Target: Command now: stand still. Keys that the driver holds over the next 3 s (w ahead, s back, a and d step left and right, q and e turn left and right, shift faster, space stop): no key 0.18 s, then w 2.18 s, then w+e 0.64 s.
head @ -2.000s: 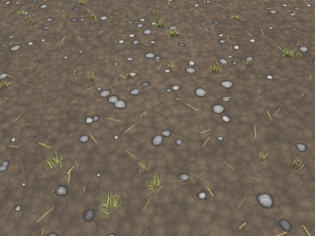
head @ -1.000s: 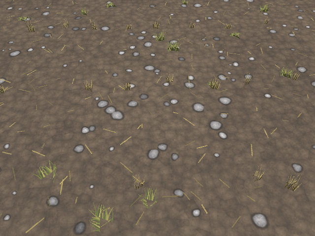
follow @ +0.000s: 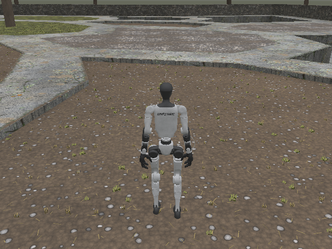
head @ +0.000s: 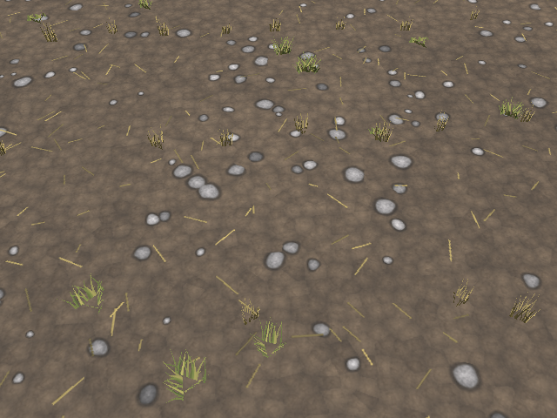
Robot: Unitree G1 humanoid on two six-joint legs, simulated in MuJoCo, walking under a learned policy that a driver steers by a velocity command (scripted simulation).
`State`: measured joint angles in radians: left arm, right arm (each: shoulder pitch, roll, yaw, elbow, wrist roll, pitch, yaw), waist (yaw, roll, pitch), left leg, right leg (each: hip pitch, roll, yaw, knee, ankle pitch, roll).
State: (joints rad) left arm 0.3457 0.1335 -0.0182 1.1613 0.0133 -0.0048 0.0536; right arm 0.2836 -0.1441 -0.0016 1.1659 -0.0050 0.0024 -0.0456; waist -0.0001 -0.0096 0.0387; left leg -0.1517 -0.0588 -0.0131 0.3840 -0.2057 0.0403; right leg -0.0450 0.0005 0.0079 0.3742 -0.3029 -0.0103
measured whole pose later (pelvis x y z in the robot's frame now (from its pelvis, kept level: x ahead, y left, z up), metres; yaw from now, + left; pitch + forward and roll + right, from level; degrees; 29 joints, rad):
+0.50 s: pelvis +0.05 +0.02 -0.01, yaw +0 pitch +0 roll +0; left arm 0.51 0.17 0.04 1.16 0.02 -0.04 0.03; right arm 0.29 -0.17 -0.03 1.04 -0.02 -0.07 0.01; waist 0.02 -0.05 0.00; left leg -0.28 -0.01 0.08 0.58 -0.32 0.07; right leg -0.02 -0.01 0.02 0.45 -0.43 -0.02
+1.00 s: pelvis +0.30 +0.03 -0.03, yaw +1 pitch +0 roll +0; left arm 0.03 0.17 0.05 0.90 0.03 -0.07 -0.01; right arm 0.52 -0.15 -0.01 1.12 -0.01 -0.10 -0.02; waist -0.03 0.00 0.08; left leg 0.07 -0.04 0.06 0.62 -0.47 0.07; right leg -0.46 0.05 -0.14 0.56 -0.12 -0.15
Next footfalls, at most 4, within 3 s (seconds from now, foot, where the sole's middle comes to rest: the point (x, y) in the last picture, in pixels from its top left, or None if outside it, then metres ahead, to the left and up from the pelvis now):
0.98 right None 0.46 -0.03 -0.78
1.54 left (240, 322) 0.77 0.14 -0.78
2.10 right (301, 234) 1.07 -0.04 -0.78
2.68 left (250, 164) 1.38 0.13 -0.78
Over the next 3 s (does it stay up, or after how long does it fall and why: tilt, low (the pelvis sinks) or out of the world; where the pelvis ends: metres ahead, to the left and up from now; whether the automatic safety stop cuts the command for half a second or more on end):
stays up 1.36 0.04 0.00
